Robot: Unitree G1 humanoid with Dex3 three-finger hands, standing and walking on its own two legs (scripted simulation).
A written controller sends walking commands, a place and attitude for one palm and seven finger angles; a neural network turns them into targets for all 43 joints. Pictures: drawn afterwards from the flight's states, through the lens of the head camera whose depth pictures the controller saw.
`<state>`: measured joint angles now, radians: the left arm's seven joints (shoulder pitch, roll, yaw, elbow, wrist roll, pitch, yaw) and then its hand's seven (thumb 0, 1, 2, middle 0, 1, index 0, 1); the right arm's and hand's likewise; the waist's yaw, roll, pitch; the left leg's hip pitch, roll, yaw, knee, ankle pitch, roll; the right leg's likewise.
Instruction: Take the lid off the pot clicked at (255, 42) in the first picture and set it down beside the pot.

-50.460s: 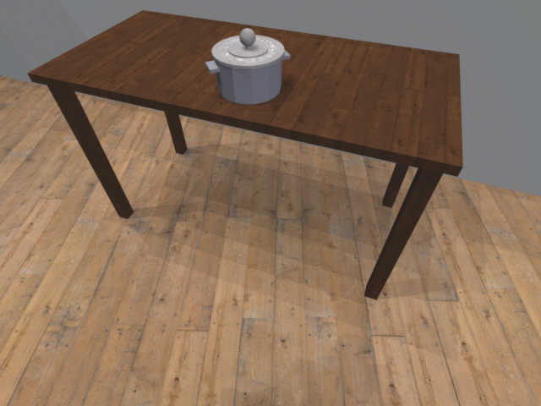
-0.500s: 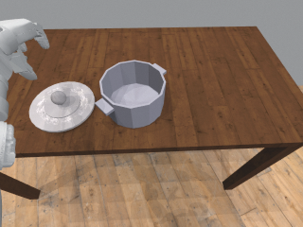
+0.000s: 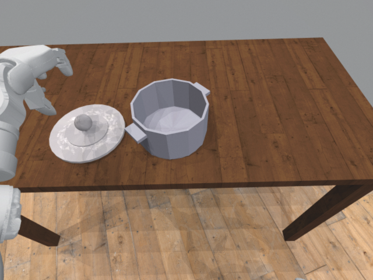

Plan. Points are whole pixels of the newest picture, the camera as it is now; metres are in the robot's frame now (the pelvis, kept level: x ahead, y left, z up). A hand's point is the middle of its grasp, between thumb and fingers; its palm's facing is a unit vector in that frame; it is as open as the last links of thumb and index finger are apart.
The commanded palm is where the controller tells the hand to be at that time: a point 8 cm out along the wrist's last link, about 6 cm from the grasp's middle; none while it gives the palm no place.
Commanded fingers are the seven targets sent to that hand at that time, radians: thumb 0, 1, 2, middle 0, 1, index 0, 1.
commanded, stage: draw the hand back to the body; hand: left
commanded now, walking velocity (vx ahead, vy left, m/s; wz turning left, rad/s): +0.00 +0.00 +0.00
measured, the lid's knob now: (83, 122) +0.50 +0.26 +0.02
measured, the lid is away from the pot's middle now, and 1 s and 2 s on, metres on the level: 0.23 0.23 0.23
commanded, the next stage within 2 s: step back with the hand held close in 1.92 s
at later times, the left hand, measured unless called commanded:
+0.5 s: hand (50, 88) +0.40 +0.22 +0.22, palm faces +0.36 -0.90 -0.24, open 10.6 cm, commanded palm +0.35 +0.26 +0.22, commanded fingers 0.00 0.30 0.70 -0.29 -0.70 -0.29 -0.70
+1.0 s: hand (37, 133) +0.31 +0.21 +0.21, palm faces +0.43 -0.87 -0.23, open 8.3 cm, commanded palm +0.26 +0.25 +0.21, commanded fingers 0.00 0.86 0.89 -0.21 -0.33 -0.21 -0.33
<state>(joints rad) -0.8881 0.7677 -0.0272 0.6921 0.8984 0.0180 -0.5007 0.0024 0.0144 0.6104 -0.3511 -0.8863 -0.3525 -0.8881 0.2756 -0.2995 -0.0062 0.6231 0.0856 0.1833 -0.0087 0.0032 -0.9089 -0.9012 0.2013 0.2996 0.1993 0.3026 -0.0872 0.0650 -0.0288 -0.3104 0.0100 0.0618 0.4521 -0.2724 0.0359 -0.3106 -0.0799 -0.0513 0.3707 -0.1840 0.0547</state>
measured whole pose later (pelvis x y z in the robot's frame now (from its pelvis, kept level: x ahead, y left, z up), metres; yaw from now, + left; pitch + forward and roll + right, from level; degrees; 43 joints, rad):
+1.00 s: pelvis +0.00 -0.04 +0.00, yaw -1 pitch -3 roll +0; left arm -0.12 0.38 0.35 -0.03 -0.09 -0.08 0.10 0.01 0.63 0.82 -0.25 -0.47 -0.25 -0.47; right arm 0.14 -0.25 0.01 0.66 0.04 -0.06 -0.06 0.01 -0.91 -0.90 0.20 0.30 0.20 0.30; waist 0.02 0.06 0.04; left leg -0.08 0.06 0.06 0.41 -0.28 -0.03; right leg -0.12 -0.03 -0.05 0.40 -0.23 0.01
